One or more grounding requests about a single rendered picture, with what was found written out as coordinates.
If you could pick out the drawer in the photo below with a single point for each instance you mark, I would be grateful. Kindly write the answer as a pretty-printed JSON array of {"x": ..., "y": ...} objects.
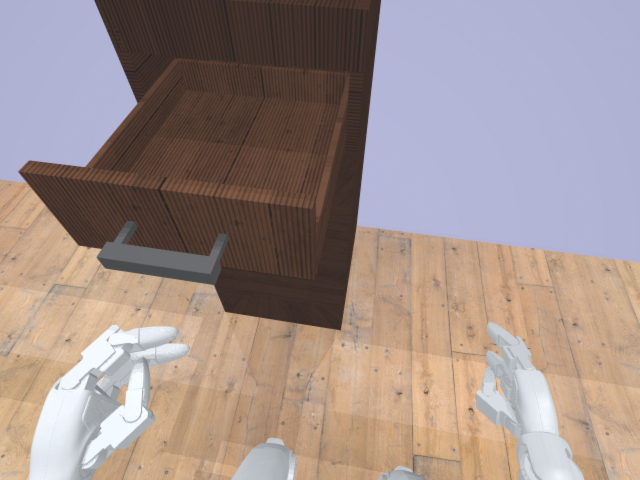
[{"x": 250, "y": 151}]

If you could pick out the right robot hand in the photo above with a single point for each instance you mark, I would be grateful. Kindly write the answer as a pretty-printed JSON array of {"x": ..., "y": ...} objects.
[{"x": 526, "y": 387}]

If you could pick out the handle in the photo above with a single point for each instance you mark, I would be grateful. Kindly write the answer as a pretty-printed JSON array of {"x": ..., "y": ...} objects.
[{"x": 118, "y": 255}]

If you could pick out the robot right forearm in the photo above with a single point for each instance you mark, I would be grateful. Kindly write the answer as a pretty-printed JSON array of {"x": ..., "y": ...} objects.
[{"x": 545, "y": 456}]

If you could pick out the cabinet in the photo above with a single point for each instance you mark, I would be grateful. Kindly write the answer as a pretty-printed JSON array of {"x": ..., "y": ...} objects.
[{"x": 325, "y": 35}]

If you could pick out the left robot hand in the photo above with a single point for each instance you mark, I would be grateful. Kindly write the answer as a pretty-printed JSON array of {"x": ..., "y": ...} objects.
[{"x": 64, "y": 446}]

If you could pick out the robot left thigh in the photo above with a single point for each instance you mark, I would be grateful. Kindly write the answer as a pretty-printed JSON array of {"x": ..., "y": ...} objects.
[{"x": 267, "y": 461}]

